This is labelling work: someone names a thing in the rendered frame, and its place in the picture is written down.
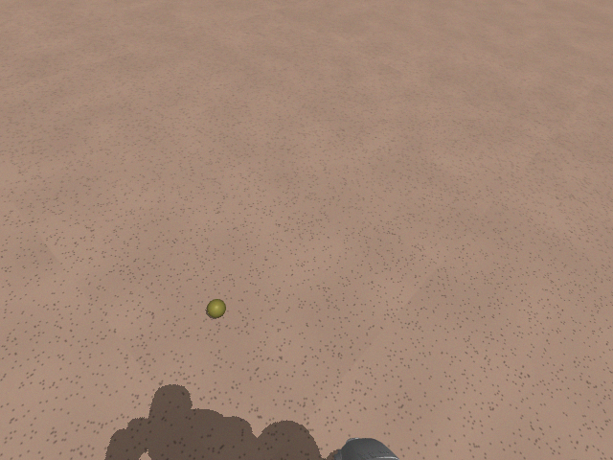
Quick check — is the ball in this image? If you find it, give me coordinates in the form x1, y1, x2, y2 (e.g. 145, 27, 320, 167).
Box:
207, 299, 226, 318

